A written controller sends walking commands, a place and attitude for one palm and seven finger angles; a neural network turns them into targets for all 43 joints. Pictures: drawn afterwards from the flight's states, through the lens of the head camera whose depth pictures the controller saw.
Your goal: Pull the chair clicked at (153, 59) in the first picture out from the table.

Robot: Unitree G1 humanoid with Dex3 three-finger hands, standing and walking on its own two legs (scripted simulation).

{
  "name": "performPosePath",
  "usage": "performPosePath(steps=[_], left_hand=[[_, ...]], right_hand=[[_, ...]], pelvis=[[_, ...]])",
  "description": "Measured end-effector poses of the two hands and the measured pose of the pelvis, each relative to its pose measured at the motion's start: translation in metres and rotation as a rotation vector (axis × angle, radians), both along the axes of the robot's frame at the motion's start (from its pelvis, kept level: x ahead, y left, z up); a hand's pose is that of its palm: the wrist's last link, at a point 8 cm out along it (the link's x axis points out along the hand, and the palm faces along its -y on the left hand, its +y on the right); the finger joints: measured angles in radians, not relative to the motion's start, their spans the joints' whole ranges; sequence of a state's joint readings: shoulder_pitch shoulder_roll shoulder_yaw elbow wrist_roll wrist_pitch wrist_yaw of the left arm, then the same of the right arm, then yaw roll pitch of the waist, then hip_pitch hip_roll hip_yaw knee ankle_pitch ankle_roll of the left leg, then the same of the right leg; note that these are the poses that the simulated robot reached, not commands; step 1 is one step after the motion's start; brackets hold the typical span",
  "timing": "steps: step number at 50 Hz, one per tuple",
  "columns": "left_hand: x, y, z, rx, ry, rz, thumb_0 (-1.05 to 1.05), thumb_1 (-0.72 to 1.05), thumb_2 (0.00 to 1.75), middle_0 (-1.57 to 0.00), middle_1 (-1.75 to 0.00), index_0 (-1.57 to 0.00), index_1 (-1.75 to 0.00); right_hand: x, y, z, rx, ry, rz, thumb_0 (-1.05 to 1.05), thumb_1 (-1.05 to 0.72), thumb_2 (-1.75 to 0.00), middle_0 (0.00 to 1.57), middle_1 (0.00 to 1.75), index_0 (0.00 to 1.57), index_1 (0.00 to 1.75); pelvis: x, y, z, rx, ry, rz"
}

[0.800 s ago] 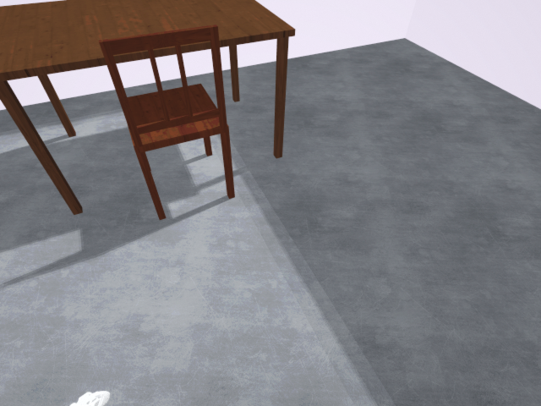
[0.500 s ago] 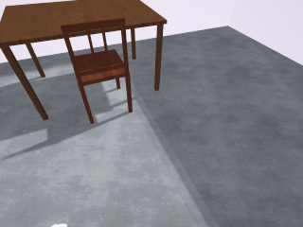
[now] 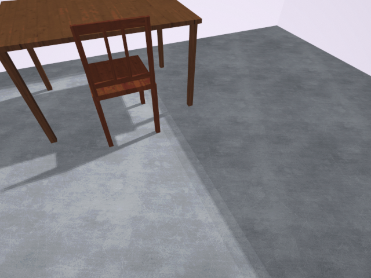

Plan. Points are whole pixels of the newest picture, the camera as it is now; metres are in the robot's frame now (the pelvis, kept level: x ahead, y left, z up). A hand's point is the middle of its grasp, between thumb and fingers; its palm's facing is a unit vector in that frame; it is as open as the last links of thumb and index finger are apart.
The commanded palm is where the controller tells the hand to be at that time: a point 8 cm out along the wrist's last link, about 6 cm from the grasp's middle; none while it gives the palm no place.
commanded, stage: stand and wait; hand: left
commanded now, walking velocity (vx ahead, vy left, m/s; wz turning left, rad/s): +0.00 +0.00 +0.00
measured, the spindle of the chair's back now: (110, 57) +1.17 +0.48 -0.11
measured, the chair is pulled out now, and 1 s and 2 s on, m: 0.00 0.00 0.00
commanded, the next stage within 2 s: look at it before walking up in 0.02 s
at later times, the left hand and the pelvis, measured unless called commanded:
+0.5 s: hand out of the picture +0.08 +0.24 -0.16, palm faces -0.04 -0.94 -0.33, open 7.4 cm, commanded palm none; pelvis +0.01 +0.00 +0.00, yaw +0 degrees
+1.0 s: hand out of the picture +0.06 +0.21 -0.19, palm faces -0.01 -0.98 -0.21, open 7.4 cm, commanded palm none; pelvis +0.05 +0.01 -0.01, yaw -1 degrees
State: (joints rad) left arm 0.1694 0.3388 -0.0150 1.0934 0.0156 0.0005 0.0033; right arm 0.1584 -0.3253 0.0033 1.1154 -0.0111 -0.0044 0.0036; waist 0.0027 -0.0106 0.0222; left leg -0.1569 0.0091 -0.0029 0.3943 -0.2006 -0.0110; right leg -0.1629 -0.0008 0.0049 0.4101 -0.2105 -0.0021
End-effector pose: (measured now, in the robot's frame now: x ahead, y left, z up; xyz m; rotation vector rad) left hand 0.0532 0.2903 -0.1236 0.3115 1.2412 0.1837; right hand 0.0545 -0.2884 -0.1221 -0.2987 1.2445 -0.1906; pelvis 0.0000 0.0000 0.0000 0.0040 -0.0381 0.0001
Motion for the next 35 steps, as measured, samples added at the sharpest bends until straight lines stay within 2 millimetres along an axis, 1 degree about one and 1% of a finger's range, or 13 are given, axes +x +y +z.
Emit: performPosePath(steps=[6, 16, 35], left_hand=[[0.006, -0.002, 0.001, -0.004, -0.016, -0.007, 0.00, 0.91, 0.89, -0.20, -0.30, -0.20, -0.30], [0.014, -0.004, 0.002, -0.005, -0.026, -0.016, 0.00, 0.91, 0.89, -0.20, -0.30, -0.20, -0.30], [0.021, -0.003, 0.002, 0.001, -0.013, -0.012, 0.00, 0.91, 0.89, -0.20, -0.30, -0.20, -0.30]], right_hand=[[0.001, 0.001, 0.000, 0.004, -0.007, -0.001, 0.00, -0.91, -0.90, 0.21, 0.30, 0.20, 0.30], [0.009, 0.002, 0.001, 0.007, -0.020, 0.002, 0.00, -0.91, -0.90, 0.21, 0.30, 0.20, 0.30], [0.026, 0.000, 0.003, 0.002, -0.026, 0.009, 0.00, -0.91, -0.90, 0.21, 0.30, 0.20, 0.30]], pelvis=[[0.000, 0.000, 0.000, 0.000, 0.001, -0.001], [0.003, 0.000, 0.001, 0.001, 0.007, -0.004], [0.012, -0.002, 0.002, 0.000, 0.011, -0.004]])
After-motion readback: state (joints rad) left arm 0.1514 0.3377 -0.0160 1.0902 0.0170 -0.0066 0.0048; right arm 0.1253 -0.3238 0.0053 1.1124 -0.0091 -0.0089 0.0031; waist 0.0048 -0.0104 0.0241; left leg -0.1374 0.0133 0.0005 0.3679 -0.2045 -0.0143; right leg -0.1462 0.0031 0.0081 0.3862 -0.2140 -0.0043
